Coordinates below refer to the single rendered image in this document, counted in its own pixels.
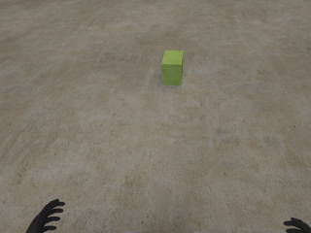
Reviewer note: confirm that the carton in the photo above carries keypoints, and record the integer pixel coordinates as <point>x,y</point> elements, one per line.
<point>172,67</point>

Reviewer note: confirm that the right robot hand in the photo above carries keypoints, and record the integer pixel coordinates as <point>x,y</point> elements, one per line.
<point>298,223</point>

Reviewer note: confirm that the left robot hand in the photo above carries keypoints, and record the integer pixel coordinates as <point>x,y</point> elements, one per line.
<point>38,223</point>

